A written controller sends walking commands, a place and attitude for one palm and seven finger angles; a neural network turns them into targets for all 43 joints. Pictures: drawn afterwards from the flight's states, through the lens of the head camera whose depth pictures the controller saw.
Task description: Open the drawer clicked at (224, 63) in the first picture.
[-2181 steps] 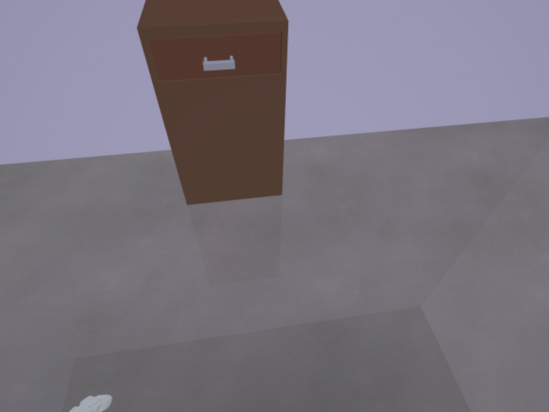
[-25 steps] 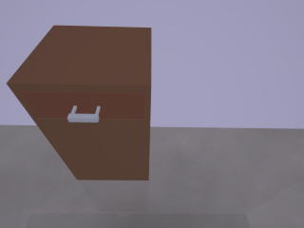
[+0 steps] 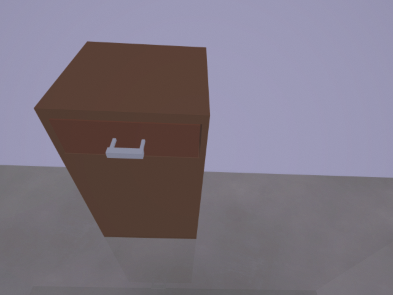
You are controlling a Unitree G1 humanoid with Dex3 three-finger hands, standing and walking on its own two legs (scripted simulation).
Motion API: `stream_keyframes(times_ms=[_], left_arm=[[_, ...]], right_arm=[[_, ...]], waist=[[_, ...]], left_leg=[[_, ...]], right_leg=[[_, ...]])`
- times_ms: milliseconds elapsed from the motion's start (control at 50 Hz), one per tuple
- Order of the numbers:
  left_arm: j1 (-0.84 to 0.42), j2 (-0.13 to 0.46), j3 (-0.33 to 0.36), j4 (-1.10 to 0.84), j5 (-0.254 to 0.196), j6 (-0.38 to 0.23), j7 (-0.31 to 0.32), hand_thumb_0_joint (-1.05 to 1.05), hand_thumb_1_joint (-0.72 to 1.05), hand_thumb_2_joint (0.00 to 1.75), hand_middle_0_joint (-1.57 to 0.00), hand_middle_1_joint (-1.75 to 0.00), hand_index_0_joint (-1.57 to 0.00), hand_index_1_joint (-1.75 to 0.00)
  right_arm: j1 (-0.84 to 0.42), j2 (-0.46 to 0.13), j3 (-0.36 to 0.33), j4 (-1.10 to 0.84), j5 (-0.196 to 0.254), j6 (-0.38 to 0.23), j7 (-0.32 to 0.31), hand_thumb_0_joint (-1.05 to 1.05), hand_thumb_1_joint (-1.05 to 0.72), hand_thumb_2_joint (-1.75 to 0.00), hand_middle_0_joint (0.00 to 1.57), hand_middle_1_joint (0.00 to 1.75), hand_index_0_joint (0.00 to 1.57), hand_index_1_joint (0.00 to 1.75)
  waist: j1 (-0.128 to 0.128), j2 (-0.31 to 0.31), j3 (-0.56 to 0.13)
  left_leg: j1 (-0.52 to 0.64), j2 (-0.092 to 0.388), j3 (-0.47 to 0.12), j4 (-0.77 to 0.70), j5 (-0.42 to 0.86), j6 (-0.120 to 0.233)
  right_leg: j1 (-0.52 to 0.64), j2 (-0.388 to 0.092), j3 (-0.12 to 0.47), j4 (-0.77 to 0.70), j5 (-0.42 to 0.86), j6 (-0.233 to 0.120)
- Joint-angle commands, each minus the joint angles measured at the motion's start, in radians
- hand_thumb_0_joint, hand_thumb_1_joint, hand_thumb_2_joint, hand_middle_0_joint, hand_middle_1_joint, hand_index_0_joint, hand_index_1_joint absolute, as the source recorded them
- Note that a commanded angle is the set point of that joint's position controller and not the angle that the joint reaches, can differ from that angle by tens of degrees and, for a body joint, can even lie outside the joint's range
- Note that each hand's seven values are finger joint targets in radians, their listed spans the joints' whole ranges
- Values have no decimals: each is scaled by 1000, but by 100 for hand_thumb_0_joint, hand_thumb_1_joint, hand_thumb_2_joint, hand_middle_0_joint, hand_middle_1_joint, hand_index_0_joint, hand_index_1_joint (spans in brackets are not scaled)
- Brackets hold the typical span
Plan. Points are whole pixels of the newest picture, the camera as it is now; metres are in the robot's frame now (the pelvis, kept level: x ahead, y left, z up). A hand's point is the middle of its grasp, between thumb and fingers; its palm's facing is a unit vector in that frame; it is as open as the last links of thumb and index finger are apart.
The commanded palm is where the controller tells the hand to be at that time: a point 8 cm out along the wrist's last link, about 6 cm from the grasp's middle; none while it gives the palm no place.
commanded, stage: come to a stop and stand still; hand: left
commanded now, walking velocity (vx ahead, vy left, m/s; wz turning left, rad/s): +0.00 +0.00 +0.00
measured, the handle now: (126, 147) +0.52 +0.24 -0.05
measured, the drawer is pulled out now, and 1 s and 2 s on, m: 0.00 0.00 0.00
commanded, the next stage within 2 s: look again from close up in 0.46 s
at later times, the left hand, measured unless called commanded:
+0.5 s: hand out of the picture -0.06 +0.17 -0.18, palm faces +0.03 -0.99 -0.13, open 7.4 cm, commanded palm none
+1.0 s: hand out of the picture -0.05 +0.17 -0.18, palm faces +0.03 -0.99 -0.14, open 7.4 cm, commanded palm none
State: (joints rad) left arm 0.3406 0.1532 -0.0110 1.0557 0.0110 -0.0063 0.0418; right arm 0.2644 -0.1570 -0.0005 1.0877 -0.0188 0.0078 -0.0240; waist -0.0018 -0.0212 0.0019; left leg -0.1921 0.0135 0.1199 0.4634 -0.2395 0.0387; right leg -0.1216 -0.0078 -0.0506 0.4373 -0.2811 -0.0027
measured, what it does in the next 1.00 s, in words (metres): stands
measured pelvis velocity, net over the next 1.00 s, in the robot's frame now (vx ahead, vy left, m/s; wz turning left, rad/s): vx -0.02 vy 0.03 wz -0.01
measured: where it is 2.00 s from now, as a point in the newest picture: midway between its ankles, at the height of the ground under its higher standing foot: outside the picture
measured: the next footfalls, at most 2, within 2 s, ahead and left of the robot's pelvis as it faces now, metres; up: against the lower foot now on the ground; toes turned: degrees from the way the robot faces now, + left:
none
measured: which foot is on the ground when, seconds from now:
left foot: down 0.00-1.00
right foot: down 0.00-1.00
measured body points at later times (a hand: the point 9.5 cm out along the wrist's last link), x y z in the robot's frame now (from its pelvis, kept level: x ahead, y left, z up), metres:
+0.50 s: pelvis -0.02 +0.03 +0.00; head -0.02 +0.04 +0.45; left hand -0.06 +0.23 -0.17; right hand -0.04 -0.18 -0.16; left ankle +0.01 +0.09 -0.74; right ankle -0.03 -0.12 -0.74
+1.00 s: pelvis -0.02 +0.03 +0.00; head -0.01 +0.04 +0.45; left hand -0.05 +0.23 -0.16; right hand -0.03 -0.19 -0.16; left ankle +0.01 +0.09 -0.74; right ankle -0.03 -0.12 -0.74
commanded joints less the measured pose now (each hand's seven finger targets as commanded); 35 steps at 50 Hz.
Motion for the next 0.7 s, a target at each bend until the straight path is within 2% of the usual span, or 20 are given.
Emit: stream_keyframes(times_ms=[0, 80, 120, 260, 320, 420, 660, 680], left_arm=[[73, 77, 10, -12, 3, -11, 8, 0, 90, 90, -20, -30, -20, -30], [90, 61, 11, 3, 4, -8, 9, 0, 90, 90, -20, -30, -20, -30], [101, 56, 10, 11, 5, -10, 9, 0, 90, 90, -20, -30, -20, -30], [123, 31, 10, 30, 9, -6, 11, 0, 90, 90, -20, -30, -20, -30], [136, 20, 10, 36, 11, -7, 11, 0, 90, 90, -20, -30, -20, -30], [148, 8, 10, 42, 12, -7, 13, 0, 90, 90, -20, -30, -20, -30], [150, 7, 11, 48, 15, -9, 14, 0, 90, 90, -20, -30, -20, -30], [153, 3, 12, 47, 14, -9, 13, 0, 90, 90, -20, -30, -20, -30]], right_arm=[[57, -105, -12, -22, 5, -17, 2, 0, -90, -90, 20, 30, 20, 30], [72, -100, -15, -13, 4, -18, 1, 0, -90, -90, 20, 30, 20, 30], [76, -94, -15, -6, 6, -20, 0, 0, -90, -90, 20, 30, 20, 30], [104, -89, -20, 9, 7, -19, -2, 0, -90, -90, 20, 30, 20, 30], [109, -82, -22, 12, 7, -19, -2, 0, -90, -90, 20, 30, 20, 30], [118, -78, -25, 16, 7, -20, -3, 0, -90, -90, 20, 30, 20, 30], [117, -71, -27, 14, 8, -19, 0, 0, -90, -90, 20, 30, 20, 30], [114, -70, -26, 14, 8, -20, -1, 0, -90, -90, 20, 30, 20, 30]], waist=[[1, 20, 95], [3, 44, 77], [5, 30, 71], [4, 41, 88], [5, 27, 97], [4, 28, 83], [-1, 21, 99], [0, 34, 96]], left_leg=[[-27, 102, -134, -132, 30, -5], [-30, 109, -147, -162, -10, -2], [-29, 109, -147, -162, -3, 0], [-60, 122, -174, -216, -98, 2], [-72, 121, -175, -222, -118, 4], [-59, 125, -176, -227, -112, 5], [-54, 119, -169, -221, -109, 1], [-52, 121, -173, -227, -108, 2]], right_leg=[[-86, -95, 90, -102, 95, -15], [-73, -93, 78, -94, 96, -13], [-66, -97, 77, -94, 109, -12], [-73, -89, 61, -79, 84, -6], [-78, -89, 60, -81, 83, -4], [-86, -90, 57, -73, 92, -2], [-112, -90, 66, -81, 87, -1], [-114, -90, 65, -80, 92, -1]])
